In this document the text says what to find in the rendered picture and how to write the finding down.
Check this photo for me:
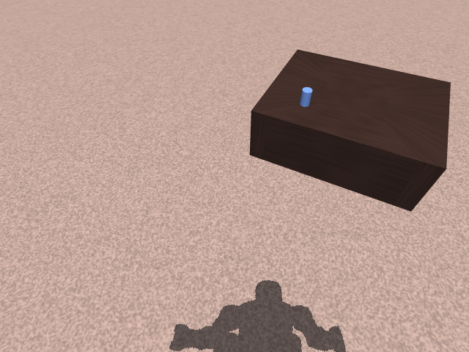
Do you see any can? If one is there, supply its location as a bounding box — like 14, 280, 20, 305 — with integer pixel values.
300, 87, 313, 107

